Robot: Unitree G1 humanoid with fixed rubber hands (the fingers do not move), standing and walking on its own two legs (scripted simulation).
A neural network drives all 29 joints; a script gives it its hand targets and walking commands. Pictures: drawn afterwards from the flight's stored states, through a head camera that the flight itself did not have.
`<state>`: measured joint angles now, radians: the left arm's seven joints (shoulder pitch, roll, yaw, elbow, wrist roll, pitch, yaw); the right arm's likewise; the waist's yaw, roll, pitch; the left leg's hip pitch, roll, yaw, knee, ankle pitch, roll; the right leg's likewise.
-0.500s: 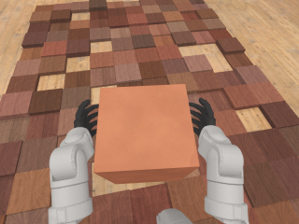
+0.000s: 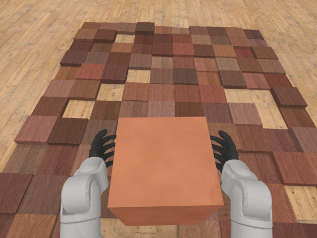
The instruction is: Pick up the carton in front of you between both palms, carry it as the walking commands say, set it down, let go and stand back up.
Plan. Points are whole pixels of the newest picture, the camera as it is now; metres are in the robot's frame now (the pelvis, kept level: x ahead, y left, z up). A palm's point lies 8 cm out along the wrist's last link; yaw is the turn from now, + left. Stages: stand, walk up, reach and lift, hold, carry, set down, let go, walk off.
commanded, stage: carry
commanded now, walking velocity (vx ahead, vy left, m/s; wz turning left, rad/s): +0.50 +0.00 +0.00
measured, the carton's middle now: (162, 175) +0.28 +0.01 -0.02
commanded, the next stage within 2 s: none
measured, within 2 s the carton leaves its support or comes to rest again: neither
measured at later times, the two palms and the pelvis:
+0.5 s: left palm (111, 65) +0.59 +0.19 +0.09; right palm (206, 69) +0.59 -0.12 +0.10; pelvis +0.27 +0.02 -0.04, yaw -1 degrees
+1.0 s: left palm (142, 26) +0.81 +0.10 +0.12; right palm (221, 33) +0.79 -0.20 +0.11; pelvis +0.48 -0.02 -0.01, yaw -4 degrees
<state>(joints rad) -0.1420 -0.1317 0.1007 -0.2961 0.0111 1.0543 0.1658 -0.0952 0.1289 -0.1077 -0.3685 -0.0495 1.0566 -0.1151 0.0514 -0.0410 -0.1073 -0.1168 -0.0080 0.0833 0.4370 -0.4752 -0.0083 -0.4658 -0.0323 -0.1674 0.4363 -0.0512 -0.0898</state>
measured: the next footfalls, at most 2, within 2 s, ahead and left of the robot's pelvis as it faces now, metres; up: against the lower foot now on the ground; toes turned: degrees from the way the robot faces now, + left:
left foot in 0.46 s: +0.46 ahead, +0.11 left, +0.01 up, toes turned +3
right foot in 0.98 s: +0.57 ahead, -0.10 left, +0.00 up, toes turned -12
